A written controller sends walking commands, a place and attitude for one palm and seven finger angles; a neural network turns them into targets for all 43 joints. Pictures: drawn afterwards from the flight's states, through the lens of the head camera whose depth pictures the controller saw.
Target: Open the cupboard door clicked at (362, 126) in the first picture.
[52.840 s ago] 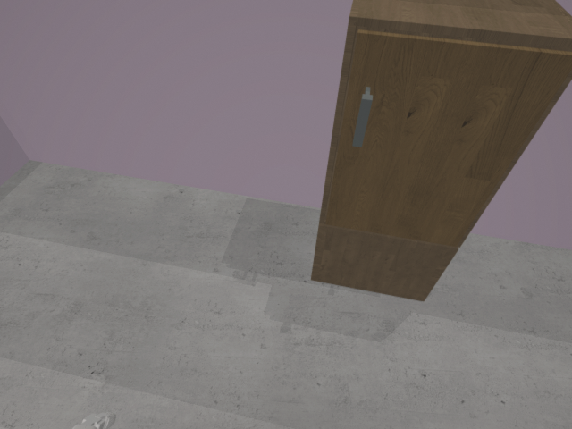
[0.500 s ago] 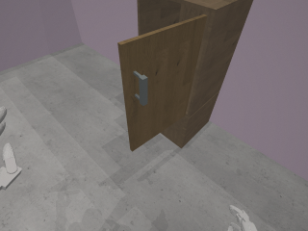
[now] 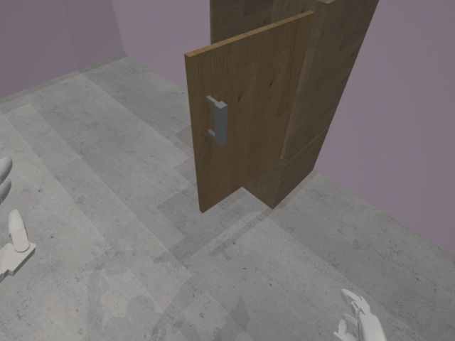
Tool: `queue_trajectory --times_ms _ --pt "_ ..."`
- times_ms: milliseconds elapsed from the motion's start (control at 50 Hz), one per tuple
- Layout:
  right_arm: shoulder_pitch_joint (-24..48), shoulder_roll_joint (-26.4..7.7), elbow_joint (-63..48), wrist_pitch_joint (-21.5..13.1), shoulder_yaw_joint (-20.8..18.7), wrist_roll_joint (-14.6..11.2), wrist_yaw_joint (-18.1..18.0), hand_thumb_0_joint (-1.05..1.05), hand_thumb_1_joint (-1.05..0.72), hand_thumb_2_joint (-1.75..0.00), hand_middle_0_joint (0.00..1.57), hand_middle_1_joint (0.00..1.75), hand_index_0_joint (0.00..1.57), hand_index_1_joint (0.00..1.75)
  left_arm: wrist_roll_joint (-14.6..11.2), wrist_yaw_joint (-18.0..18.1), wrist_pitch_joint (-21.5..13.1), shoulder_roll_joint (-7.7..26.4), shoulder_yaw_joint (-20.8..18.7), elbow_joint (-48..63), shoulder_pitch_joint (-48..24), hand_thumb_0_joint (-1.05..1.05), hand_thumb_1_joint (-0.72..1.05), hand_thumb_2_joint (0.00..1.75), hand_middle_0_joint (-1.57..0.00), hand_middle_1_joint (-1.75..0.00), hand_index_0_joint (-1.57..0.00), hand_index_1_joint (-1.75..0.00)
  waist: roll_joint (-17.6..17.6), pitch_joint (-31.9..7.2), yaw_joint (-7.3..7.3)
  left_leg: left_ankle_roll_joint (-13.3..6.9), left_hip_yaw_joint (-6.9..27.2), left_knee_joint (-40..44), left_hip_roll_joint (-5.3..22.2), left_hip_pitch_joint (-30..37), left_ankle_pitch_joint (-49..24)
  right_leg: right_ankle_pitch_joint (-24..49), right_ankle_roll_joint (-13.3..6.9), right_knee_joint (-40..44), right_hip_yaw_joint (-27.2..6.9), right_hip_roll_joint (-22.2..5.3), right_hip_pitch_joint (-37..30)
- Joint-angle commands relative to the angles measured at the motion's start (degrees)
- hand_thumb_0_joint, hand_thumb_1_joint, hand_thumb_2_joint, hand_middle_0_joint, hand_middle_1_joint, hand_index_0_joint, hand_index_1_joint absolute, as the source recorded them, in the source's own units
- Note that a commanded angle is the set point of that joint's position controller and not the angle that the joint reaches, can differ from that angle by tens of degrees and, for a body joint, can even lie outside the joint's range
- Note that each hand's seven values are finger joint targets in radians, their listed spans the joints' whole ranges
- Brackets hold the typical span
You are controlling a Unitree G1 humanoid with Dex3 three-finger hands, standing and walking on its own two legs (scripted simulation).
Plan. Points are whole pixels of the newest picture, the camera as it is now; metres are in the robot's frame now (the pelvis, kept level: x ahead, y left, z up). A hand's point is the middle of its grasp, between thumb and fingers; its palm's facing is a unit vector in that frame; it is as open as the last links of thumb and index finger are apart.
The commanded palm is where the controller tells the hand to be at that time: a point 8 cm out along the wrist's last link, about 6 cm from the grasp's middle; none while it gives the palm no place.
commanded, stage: let the arm hang, fingers relaxed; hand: left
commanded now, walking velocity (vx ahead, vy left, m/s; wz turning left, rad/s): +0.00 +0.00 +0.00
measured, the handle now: (215, 121) +0.60 +0.08 +0.03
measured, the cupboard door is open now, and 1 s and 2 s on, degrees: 84 84 84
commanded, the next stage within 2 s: look to check the result in 1.20 s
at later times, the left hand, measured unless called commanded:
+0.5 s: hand out of the picture -0.01 +0.17 -0.19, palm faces +0.07 -0.98 -0.16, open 7.0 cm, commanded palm none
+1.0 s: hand out of the picture -0.03 +0.14 -0.18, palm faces +0.08 -0.98 -0.17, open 7.4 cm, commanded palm none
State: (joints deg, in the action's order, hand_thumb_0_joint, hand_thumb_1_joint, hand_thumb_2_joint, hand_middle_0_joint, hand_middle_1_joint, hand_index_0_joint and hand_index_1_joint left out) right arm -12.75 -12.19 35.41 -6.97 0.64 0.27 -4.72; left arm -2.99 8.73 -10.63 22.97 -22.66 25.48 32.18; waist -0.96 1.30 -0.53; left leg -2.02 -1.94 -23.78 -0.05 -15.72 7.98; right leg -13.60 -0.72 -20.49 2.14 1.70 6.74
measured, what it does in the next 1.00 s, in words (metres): stands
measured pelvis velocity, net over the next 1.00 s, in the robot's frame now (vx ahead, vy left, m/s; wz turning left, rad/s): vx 0.00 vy -0.01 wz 0.02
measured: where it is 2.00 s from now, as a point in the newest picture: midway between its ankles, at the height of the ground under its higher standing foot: outside the picture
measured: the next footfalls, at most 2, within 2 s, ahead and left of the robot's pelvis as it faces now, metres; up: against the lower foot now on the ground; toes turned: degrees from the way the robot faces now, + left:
none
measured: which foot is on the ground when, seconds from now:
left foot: down 0.00-1.00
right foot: down 0.00-1.00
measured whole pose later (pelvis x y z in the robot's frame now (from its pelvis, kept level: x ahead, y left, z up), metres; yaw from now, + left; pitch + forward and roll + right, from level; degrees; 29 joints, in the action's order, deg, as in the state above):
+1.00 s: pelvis +0.00 -0.01 +0.00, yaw +1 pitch -2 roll +0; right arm -17.2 -7.2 65.8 1.1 0.2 1.0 -1.9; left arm 0.2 2.1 -0.1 6.0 0.2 -66.0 18.7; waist -1.3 1.5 0.2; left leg -1.4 -0.8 -25.6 -1.0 -14.3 9.0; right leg -17.3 -1.9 -26.1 3.5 0.8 6.6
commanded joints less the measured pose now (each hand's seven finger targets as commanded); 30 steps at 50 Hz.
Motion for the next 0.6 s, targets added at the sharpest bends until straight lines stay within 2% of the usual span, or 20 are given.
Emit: queue_trajectory --times_ms 0,40,60,80,100,120,160,180,200,220,240,280,300,340,360,400,420,520,540,580 --pt "5.41 -7.17 -8.35 -3.19 -2.53 -0.01 -0.67 0.00 -0.90 -0.90 0.20 0.30 0.20 0.30 0.33 1.07 -3.36 9.24 -5.68 11.24 -3.04 0.00 0.90 0.90 -0.20 -0.30 -0.20 -0.30 -3.10 -5.14 0.66 1.44 5.80 6.14 4.68 5.08 2.45 1.99 1.10 4.04 -2.76 -2.08 2.74" --pt "5.83 -7.23 -8.21 -3.28 -2.61 0.15 -0.70 0.00 -0.90 -0.90 0.20 0.30 0.20 0.30 0.43 1.15 -3.29 10.32 -6.41 11.44 -3.59 0.00 0.90 0.90 -0.20 -0.30 -0.20 -0.30 -3.05 -5.07 0.53 1.55 5.44 5.55 4.21 5.41 2.70 1.65 0.87 5.03 -3.14 -2.49 3.30" --pt "5.61 -6.88 -8.16 -3.13 -2.44 0.15 -0.71 0.00 -0.90 -0.90 0.20 0.30 0.20 0.30 0.44 1.19 -3.30 9.79 -6.10 10.82 -3.27 0.00 0.90 0.90 -0.20 -0.30 -0.20 -0.30 -2.10 -4.62 0.59 1.51 5.44 5.37 4.15 4.91 2.57 1.76 0.86 5.20 -3.18 -2.72 3.10" --pt "8.17 -16.95 6.91 -4.77 -4.80 -0.67 5.02 0.00 -0.90 -0.90 0.20 0.30 0.20 0.30 4.86 -6.69 4.93 -0.29 16.31 -34.61 -6.80 0.00 0.90 0.90 -0.20 -0.30 -0.20 -0.30 -2.33 -0.86 2.38 0.18 8.31 -4.95 6.75 -2.05 -10.19 7.91 -1.29 -4.92 -0.63 -7.03 8.84" --pt "3.33 -14.15 7.00 -0.33 -4.92 -1.05 5.04 0.00 -0.90 -0.90 0.20 0.30 0.20 0.30 4.26 -8.05 9.13 -0.22 15.27 -36.08 -7.18 0.00 0.90 0.90 -0.20 -0.30 -0.20 -0.30 -2.44 -4.93 1.74 0.54 6.40 -4.81 6.81 3.22 -12.18 4.62 -1.73 -3.81 -3.76 -7.35 10.20" --pt "2.42 -13.81 5.68 0.94 -4.71 -0.91 4.86 0.00 -0.90 -0.90 0.20 0.30 0.20 0.30 4.18 -8.34 10.29 -0.47 15.59 -35.10 -7.69 0.00 0.90 0.90 -0.20 -0.30 -0.20 -0.30 -3.39 -4.18 1.86 -0.03 6.80 -4.66 7.31 2.91 -9.35 0.28 -1.63 -4.34 -2.86 -6.66 11.51" --pt "2.67 -13.46 6.54 2.32 -3.88 0.15 4.65 0.00 -0.90 -0.90 0.20 0.30 0.20 0.30 4.80 -8.60 9.96 -0.64 16.49 -40.04 -10.18 0.00 0.90 0.90 -0.20 -0.30 -0.20 -0.30 2.67 -5.05 1.07 -2.17 10.32 -3.15 8.04 -2.06 -5.69 -2.89 -2.16 -7.07 -2.48 -5.26 8.82" --pt "3.33 -13.34 6.86 2.88 -3.47 0.49 4.61 0.00 -0.90 -0.90 0.20 0.30 0.20 0.30 4.99 -8.69 9.93 -0.13 16.80 -43.02 -11.47 0.00 0.90 0.90 -0.20 -0.30 -0.20 -0.30 6.44 -4.32 0.81 -2.35 10.97 -2.79 7.49 -3.24 -3.42 -3.10 -2.44 -6.71 -2.90 -5.27 7.75" --pt "3.88 -12.99 7.61 3.43 -3.22 0.78 4.55 0.00 -0.90 -0.90 0.20 0.30 0.20 0.30 5.09 -8.70 9.93 0.13 17.04 -46.43 -12.98 0.00 0.90 0.90 -0.20 -0.30 -0.20 -0.30 10.50 -4.08 0.73 -2.28 11.06 -3.13 6.73 -3.41 -1.53 -3.58 -2.89 -5.56 -3.90 -6.06 7.91" --pt "3.77 -12.52 8.50 3.97 -3.00 0.99 4.55 0.00 -0.90 -0.90 0.20 0.30 0.20 0.30 5.02 -8.67 9.96 0.04 17.41 -49.92 -14.49 0.00 0.90 0.90 -0.20 -0.30 -0.20 -0.30 13.01 -4.15 0.87 -1.92 10.27 -4.36 5.76 -2.31 -1.09 -3.75 -3.48 -4.33 -5.17 -7.34 8.89" --pt "3.39 -11.57 9.16 4.67 -2.73 1.13 4.55 0.00 -0.90 -0.90 0.20 0.30 0.20 0.30 4.88 -8.43 10.21 -0.08 17.94 -53.23 -15.89 0.00 0.90 0.90 -0.20 -0.30 -0.20 -0.30 13.65 -3.49 1.19 -1.43 9.17 -5.77 4.71 -0.64 -1.78 -3.86 -4.26 -3.17 -6.07 -8.54 10.44" --pt "2.03 -8.92 11.71 5.97 -1.88 1.48 4.44 0.00 -0.90 -0.90 0.20 0.30 0.20 0.30 4.45 -7.92 10.94 -1.61 19.34 -59.38 -18.06 0.00 0.90 0.90 -0.20 -0.30 -0.20 -0.30 8.94 -2.93 1.99 -0.49 7.45 -6.62 3.37 1.94 -2.60 -3.62 -4.80 -2.41 -6.69 -9.65 11.59" --pt "1.89 -8.06 12.62 6.41 -1.54 1.58 4.39 0.00 -0.90 -0.90 0.20 0.30 0.20 0.30 4.25 -7.76 11.17 -2.24 19.86 -62.19 -17.98 0.00 0.90 0.90 -0.20 -0.30 -0.20 -0.30 4.39 -2.34 1.87 -0.41 7.65 -5.20 3.68 2.44 -3.27 -3.52 -4.32 -2.83 -6.28 -9.05 11.50" --pt "1.86 -8.20 14.26 6.73 -1.15 1.55 4.17 0.00 -0.90 -0.90 0.20 0.30 0.20 0.30 4.06 -7.52 11.32 -2.32 20.28 -67.58 -16.22 0.00 0.90 0.90 -0.20 -0.30 -0.20 -0.30 -5.14 -1.23 0.80 -1.01 10.32 -0.18 5.20 -0.45 -1.98 -4.05 -2.75 -4.25 -5.03 -6.56 7.49" --pt "2.04 -7.46 15.34 6.83 -1.06 1.52 4.00 0.00 -0.90 -0.90 0.20 0.30 0.20 0.30 3.90 -7.49 11.36 -2.86 20.33 -70.46 -14.91 0.00 0.90 0.90 -0.20 -0.30 -0.20 -0.30 -8.16 -0.85 0.23 -1.25 10.94 1.67 5.43 -2.20 0.54 -3.88 -2.48 -4.18 -4.50 -6.26 5.32" --pt "1.34 -6.58 17.33 7.04 -0.93 1.27 3.63 0.00 -0.90 -0.90 0.20 0.30 0.20 0.30 3.66 -7.56 11.15 -3.45 20.46 -75.42 -12.98 0.00 0.90 0.90 -0.20 -0.30 -0.20 -0.30 -10.09 -0.90 -0.06 -0.85 10.44 2.98 4.99 -2.69 3.96 -3.24 -2.56 -2.85 -4.58 -6.38 3.36" --pt "0.50 -5.74 18.12 7.20 -1.21 1.43 3.39 0.00 -0.90 -0.90 0.20 0.30 0.20 0.30 3.69 -7.46 11.07 -4.81 19.90 -77.15 -12.14 0.00 0.90 0.90 -0.20 -0.30 -0.20 -0.30 -12.23 -1.26 -0.06 -0.75 10.45 3.39 4.93 -2.63 5.69 -3.47 -2.93 -2.14 -4.51 -6.41 2.80" --pt "-3.64 -4.49 22.05 7.88 -1.57 1.02 2.85 0.00 -0.90 -0.90 0.20 0.30 0.20 0.30 3.43 -7.52 10.83 -6.07 20.78 -83.85 -11.01 0.00 0.90 0.90 -0.20 -0.30 -0.20 -0.30 -7.20 -0.66 0.80 -0.47 10.25 3.75 4.78 0.40 9.05 -5.49 -3.34 0.86 -4.39 -6.72 4.65" --pt "-4.42 -4.59 22.56 7.91 -1.73 0.90 2.74 0.00 -0.90 -0.90 0.20 0.30 0.20 0.30 3.48 -7.47 10.75 -6.22 20.80 -84.82 -10.92 0.00 0.90 0.90 -0.20 -0.30 -0.20 -0.30 -4.15 0.49 0.83 -0.47 10.20 3.76 4.98 0.71 8.78 -5.82 -3.28 1.33 -4.10 -6.45 5.39" --pt "-5.72 -4.10 23.94 7.84 -1.72 0.87 2.62 0.00 -0.90 -0.90 0.20 0.30 0.20 0.30 3.49 -7.39 10.74 -7.17 21.03 -86.47 -10.50 0.00 0.90 0.90 -0.20 -0.30 -0.20 -0.30 -1.49 1.81 1.03 -0.68 10.27 4.40 5.16 0.66 8.77 -6.16 -3.13 1.72 -3.98 -6.66 6.06"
